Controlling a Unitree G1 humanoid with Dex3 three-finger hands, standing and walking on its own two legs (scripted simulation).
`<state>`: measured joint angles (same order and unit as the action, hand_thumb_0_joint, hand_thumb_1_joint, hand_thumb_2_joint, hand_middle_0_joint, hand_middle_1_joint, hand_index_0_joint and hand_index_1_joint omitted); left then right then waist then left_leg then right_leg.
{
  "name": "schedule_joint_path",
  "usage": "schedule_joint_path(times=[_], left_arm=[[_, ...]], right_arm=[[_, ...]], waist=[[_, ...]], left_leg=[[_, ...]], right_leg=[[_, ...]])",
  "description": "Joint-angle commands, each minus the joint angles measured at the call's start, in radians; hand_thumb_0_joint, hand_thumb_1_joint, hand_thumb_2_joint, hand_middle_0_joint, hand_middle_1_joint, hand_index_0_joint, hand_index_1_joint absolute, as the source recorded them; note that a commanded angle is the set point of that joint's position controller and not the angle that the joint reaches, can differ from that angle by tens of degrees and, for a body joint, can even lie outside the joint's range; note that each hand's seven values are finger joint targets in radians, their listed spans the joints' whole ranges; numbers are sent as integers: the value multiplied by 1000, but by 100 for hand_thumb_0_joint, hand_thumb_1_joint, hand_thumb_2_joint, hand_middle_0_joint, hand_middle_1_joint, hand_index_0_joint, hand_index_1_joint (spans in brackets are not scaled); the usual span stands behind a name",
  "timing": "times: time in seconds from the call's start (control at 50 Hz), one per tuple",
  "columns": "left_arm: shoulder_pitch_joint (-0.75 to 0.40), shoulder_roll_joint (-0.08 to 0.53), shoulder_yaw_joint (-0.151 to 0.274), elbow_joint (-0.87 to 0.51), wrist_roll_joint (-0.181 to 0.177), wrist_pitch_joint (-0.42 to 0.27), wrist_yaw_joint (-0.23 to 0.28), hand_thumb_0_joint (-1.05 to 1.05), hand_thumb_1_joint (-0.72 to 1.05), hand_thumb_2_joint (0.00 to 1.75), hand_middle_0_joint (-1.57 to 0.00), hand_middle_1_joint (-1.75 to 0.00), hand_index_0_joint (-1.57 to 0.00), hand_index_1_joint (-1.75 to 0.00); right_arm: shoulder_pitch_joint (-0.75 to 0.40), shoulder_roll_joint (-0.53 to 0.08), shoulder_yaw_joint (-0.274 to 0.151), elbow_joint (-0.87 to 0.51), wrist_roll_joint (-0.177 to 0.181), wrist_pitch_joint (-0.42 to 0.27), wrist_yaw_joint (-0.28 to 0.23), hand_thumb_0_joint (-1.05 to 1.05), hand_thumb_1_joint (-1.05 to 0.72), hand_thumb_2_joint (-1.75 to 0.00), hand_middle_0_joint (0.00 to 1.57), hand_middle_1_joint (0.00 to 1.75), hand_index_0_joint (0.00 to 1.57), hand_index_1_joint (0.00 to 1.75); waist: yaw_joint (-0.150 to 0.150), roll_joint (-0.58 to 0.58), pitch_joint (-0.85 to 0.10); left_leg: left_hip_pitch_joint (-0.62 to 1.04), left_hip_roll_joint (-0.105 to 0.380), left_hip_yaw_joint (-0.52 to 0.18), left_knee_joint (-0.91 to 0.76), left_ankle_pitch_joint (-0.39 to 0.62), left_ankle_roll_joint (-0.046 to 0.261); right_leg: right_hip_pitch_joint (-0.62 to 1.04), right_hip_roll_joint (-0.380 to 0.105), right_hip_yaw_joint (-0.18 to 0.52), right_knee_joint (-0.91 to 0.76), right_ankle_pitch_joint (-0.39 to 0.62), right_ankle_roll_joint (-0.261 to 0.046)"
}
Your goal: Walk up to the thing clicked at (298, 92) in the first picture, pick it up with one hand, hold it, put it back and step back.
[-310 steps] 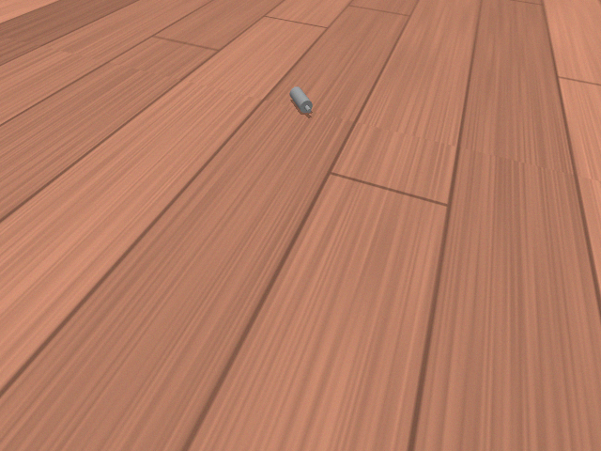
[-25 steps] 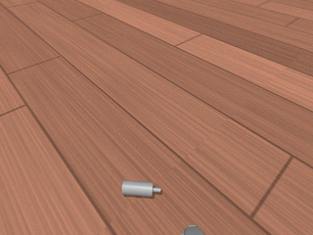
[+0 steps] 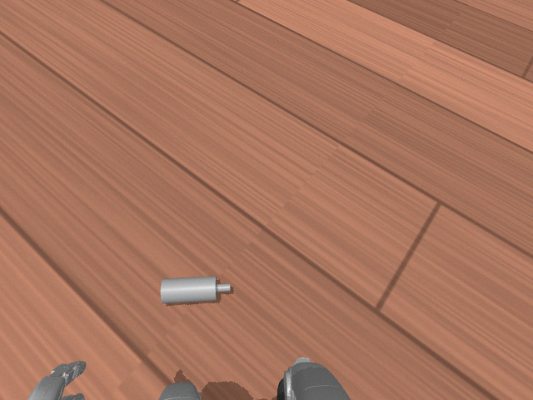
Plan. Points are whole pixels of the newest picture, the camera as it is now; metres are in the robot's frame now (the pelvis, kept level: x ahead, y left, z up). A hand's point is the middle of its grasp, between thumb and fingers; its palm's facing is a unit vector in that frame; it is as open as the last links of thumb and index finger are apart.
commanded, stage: walk up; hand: left
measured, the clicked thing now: (197, 289) +0.48 +0.18 -0.69
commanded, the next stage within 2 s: none
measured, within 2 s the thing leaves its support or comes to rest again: neither
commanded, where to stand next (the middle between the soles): +0.09 -0.04 m, yaw +3 degrees
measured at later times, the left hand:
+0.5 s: hand out of the picture +0.09 +0.24 -0.14, palm faces +0.02 -0.92 -0.38, open 7.4 cm
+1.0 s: hand out of the picture +0.05 +0.24 -0.11, palm faces +0.04 -0.94 -0.35, open 7.4 cm
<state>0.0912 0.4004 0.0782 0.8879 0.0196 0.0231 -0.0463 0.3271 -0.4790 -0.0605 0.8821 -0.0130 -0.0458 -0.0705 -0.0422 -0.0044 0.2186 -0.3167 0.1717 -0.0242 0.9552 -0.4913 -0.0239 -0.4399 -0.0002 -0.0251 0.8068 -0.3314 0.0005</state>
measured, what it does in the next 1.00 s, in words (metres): steps on the spot: left foot, then right foot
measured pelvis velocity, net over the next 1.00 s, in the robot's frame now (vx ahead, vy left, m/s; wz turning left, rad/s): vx -0.04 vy -0.02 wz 0.04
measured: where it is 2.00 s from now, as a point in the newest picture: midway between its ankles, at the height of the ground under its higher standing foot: outside the picture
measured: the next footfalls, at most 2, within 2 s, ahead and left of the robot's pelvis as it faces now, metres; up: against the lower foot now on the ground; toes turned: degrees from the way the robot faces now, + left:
left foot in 0.26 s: +0.07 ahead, +0.10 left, +0.00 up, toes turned +0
right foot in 0.50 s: +0.02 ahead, -0.16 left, +0.00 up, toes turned +0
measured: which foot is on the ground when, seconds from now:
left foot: down 0.00-0.00, up 0.02-0.24, down 0.26-1.00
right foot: down 0.00-0.32, up 0.34-0.48, down 0.50-1.00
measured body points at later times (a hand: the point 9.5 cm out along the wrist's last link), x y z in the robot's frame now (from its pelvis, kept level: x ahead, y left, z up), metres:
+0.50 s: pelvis -0.01 -0.04 +0.01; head +0.04 -0.04 +0.46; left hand +0.09 +0.29 -0.11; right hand +0.10 -0.35 -0.11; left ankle +0.06 +0.09 -0.70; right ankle -0.02 -0.16 -0.70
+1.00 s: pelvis -0.04 -0.02 +0.04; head -0.03 -0.02 +0.49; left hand +0.04 +0.29 -0.09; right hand +0.05 -0.31 -0.10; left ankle +0.03 +0.10 -0.70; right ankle -0.02 -0.16 -0.70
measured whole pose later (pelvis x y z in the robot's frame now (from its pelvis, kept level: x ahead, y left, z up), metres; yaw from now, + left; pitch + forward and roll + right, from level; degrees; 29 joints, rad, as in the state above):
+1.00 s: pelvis -0.04 -0.02 +0.04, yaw +2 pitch -3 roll -1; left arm 0.10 0.36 0.02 1.09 0.01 -0.03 -0.01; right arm 0.12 -0.34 0.00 1.09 -0.02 0.01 0.03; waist 0.00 0.02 0.05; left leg -0.29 0.00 -0.05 0.51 -0.17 -0.01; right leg -0.20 -0.03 -0.02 0.50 -0.26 0.02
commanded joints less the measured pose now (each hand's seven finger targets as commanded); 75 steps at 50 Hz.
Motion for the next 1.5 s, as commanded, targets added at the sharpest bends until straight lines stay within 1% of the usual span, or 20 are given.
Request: schedule_joint_path(times=[0.0, 0.06, 0.18, 0.24, 0.26, 0.28, 0.3, 0.32, 0.38, 0.44, 0.48, 0.5, 0.52, 0.54, 0.58, 0.64, 0.78, 1.02, 1.22, 1.48], left_arm=[[173, 332, 88, -56, -8, -19, 43, 0, 90, 90, -20, -30, -20, -30], [46, 221, 53, -84, -12, -13, 53, 0, 90, 90, -20, -30, -20, -30], [3, 220, 29, -78, -15, -26, 67, 0, 90, 90, -20, -30, -20, -30], [-32, 201, 19, -83, -45, -12, 64, 0, 90, 90, -20, -30, -20, -30], [-21, 177, 12, -82, -49, -7, 65, 0, 90, 90, -20, -30, -20, -30], [1, 152, 6, -68, -51, -2, 70, 0, 90, 90, -20, -30, -20, -30], [1, 194, 23, -42, -45, 4, 78, 0, 90, 90, -20, -30, -20, -30], [20, 204, 23, -26, -38, 4, 75, 0, 90, 90, -20, -30, -20, -30], [44, 184, 30, -5, -34, -10, 60, 0, 90, 90, -20, -30, -20, -30], [97, 143, 20, 39, -29, -40, 62, 0, 90, 90, -20, -30, -20, -30], [94, 199, 24, 44, -7, -69, 76, 0, 90, 90, -20, -30, -20, -30], [70, 249, 30, 37, 9, -81, 83, 0, 90, 90, -20, -30, -20, -30], [18, 322, 40, 32, 3, -79, 85, 0, 90, 90, -20, -30, -20, -30], [-27, 317, 36, 19, 5, -79, 84, 0, 90, 90, -20, -30, -20, -30], [-80, 253, 19, 13, -2, -79, 79, 0, 90, 90, -20, -30, -20, -30], [-32, 209, 6, 41, -3, -85, 75, 0, 90, 90, -20, -30, -20, -30], [-56, 197, -8, 87, -3, -68, 57, 0, 90, 90, -20, -30, -20, -30], [-45, 167, -11, 159, -13, -66, 47, 0, 90, 90, -20, -30, -20, -30], [-61, 167, -24, 189, -18, -73, 58, 0, 90, 90, -20, -30, -20, -30], [-79, 166, -24, 207, -12, -67, 62, 0, 90, 90, -20, -30, -20, -30]], right_arm=[[-42, -166, -39, -82, 22, -14, -28, 0, -90, -90, 20, 30, 20, 30], [48, -153, -23, -6, 37, -12, -13, 0, -90, -90, 20, 30, 20, 30], [9, -116, -10, 9, 25, -6, 15, 0, -90, -90, 20, 30, 20, 30], [14, -137, -27, 17, -2, -7, 20, 0, -90, -90, 20, 30, 20, 30], [-41, -191, -40, -4, -12, -6, 24, 0, -90, -90, 20, 30, 20, 30], [-115, -243, -46, -35, -12, -3, 31, 0, -90, -90, 20, 30, 20, 30], [-169, -263, -49, -39, -1, -3, 37, 0, -90, -90, 20, 30, 20, 30], [-194, -235, -48, -40, -13, -4, 39, 0, -90, -90, 20, 30, 20, 30], [-199, -174, -33, -52, -13, -1, 37, 0, -90, -90, 20, 30, 20, 30], [-235, -137, -21, -34, -5, 19, 50, 0, -90, -90, 20, 30, 20, 30], [-227, -83, -6, -38, 11, 34, 55, 0, -90, -90, 20, 30, 20, 30], [-224, -70, -3, -42, 13, 38, 58, 0, -90, -90, 20, 30, 20, 30], [-236, -86, -12, -37, 6, 46, 48, 0, -90, -90, 20, 30, 20, 30], [-225, -109, -26, -15, 0, 44, 49, 0, -90, -90, 20, 30, 20, 30], [-210, -110, -32, 18, 10, 34, 68, 0, -90, -90, 20, 30, 20, 30], [-233, -90, -27, 29, 8, 27, 74, 0, -90, -90, 20, 30, 20, 30], [-262, -114, -11, 87, -2, 36, 87, 0, -90, -90, 20, 30, 20, 30], [-288, -96, 7, 152, -5, 17, 85, 0, -90, -90, 20, 30, 20, 30], [-281, -80, 6, 176, 8, 11, 75, 0, -90, -90, 20, 30, 20, 30], [-314, -74, 3, 185, 8, 26, 74, 0, -90, -90, 20, 30, 20, 30]], waist=[[133, -189, -331], [44, -109, -236], [40, -207, -251], [5, -123, -263], [28, 12, -251], [44, 144, -247], [36, 180, -235], [51, 138, -210], [60, 132, -252], [92, 137, -318], [81, 33, -335], [64, -35, -275], [63, -118, -256], [39, -125, -228], [-1, -49, -190], [27, -64, -262], [26, -25, -171], [55, 52, -201], [45, 42, -297], [41, 15, -283]], left_leg=[[-271, -164, -36, 344, -204, 38], [-213, -148, -46, 249, -103, 47], [-59, -145, 37, -140, 64, 32], [100, -143, -23, -356, 386, 56], [90, -36, -204, -404, 451, 100], [12, 124, -425, -531, 393, 214], [-97, 218, -513, -554, 407, 318], [-143, 201, -483, -548, 385, 324], [-34, 85, -273, -465, 473, 236], [41, -6, -141, -332, 474, 160], [-65, -86, -77, -177, 466, 85], [-214, -143, -59, -147, 285, 47], [-164, -155, -69, -137, -44, 48], [-66, -130, -64, -112, -21, 46], [37, -142, -23, -253, 148, 54], [145, -122, -54, -343, 461, 88], [94, -97, -148, -520, 4, 66], [-19, -66, -199, -660, 22, 50], [132, -66, -133, -574, 521, 52], [157, -71, -124, -592, 541, 49]], right_leg=[[364, -389, 601, -366, 395, -346], [228, -227, 253, -232, 525, -251], [151, -242, 231, -177, 638, -241], [27, -217, 221, -83, 437, -152], [-34, -145, 175, -15, 275, -94], [-19, -19, 65, 107, -10, -39], [74, -1, 69, 210, -264, -35], [103, -18, 102, 249, -269, -35], [54, -9, 69, 181, -196, -45], [204, -14, 5, -265, -8, -28], [323, -123, 241, -349, 151, -62], [362, -247, 417, -378, 221, -114], [214, -374, 482, -381, 273, -215], [104, -388, 502, -383, 257, -243], [58, -250, 261, -338, 199, -151], [98, -158, 163, -281, 277, -63], [13, -136, 185, -445, -321, -51], [264, -91, 92, -451, -76, -36], [342, -127, 70, -474, 230, -19], [360, -135, 48, -503, 236, -12]])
